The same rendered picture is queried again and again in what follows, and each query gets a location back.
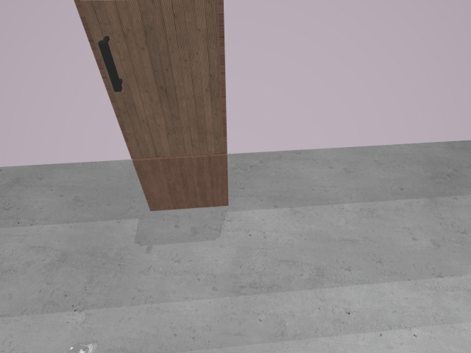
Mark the cupboard door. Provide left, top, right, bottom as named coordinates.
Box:
left=80, top=0, right=222, bottom=158

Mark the handle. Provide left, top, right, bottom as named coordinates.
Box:
left=98, top=36, right=122, bottom=92

